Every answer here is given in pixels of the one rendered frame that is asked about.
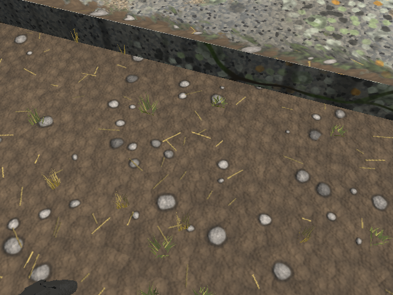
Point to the robot left hand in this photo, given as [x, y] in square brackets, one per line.
[55, 287]

